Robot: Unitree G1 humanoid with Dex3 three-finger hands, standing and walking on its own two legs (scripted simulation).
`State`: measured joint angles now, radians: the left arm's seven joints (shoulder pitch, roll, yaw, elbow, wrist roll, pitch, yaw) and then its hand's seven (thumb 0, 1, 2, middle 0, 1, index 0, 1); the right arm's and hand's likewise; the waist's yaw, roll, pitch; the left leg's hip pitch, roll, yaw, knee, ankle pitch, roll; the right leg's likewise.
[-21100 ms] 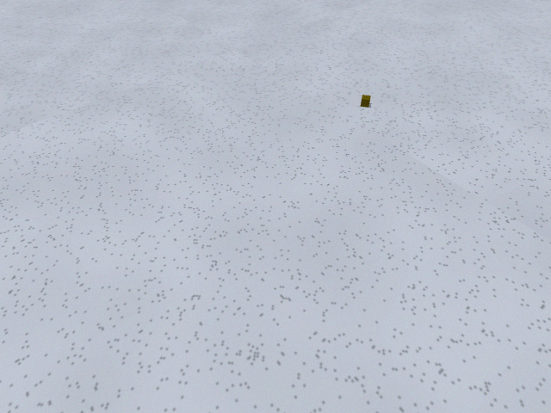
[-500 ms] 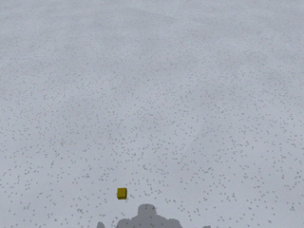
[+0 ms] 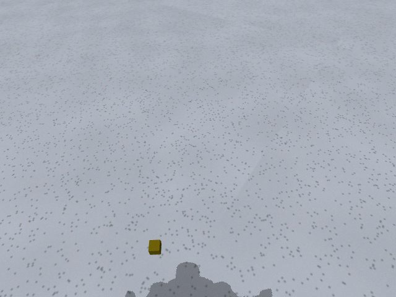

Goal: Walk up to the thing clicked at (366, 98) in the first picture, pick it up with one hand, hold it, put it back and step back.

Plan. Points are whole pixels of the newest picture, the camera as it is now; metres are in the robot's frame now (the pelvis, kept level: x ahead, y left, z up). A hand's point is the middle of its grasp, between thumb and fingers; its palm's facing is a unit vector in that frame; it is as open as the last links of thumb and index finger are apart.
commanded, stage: stand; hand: left
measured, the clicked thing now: (155, 247) +0.48 +0.26 -0.76
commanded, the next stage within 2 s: rise first in 1.68 s
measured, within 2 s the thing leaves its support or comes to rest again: neither
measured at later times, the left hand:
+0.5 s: hand out of the picture +0.07 +0.25 -0.16, palm faces -0.03 -0.94 -0.34, open 7.4 cm
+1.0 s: hand out of the picture +0.08 +0.25 -0.16, palm faces -0.03 -0.94 -0.34, open 7.4 cm
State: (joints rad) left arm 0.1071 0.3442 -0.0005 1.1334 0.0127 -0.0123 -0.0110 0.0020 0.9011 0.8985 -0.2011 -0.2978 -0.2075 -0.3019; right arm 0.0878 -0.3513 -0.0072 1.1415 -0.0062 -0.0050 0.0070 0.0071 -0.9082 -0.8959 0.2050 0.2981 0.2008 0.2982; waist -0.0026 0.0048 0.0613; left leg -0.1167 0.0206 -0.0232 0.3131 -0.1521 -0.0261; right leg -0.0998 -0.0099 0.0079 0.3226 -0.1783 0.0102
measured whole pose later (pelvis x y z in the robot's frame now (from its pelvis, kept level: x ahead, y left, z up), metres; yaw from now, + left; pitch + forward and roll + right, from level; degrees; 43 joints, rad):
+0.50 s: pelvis +0.00 +0.00 +0.00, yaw +0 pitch -2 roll +0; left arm 0.11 0.35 0.00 1.13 0.01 -0.01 -0.01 0.00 0.90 0.90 -0.20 -0.30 -0.21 -0.30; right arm 0.12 -0.35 0.00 1.14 -0.01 -0.01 0.01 0.01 -0.91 -0.90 0.21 0.30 0.20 0.30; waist 0.00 0.00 0.06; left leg -0.13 0.02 -0.02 0.32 -0.16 -0.03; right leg -0.11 -0.01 0.01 0.33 -0.19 0.01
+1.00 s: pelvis +0.01 +0.00 +0.00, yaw +0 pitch -2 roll +0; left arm 0.11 0.35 0.00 1.12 0.01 -0.01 -0.01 0.00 0.90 0.90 -0.20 -0.30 -0.21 -0.30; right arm 0.10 -0.35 0.00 1.13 -0.01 -0.01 0.00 0.01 -0.91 -0.90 0.21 0.30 0.20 0.30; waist 0.00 0.01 0.06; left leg -0.11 0.02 -0.02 0.31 -0.17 -0.03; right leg -0.10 -0.01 0.01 0.33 -0.20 0.01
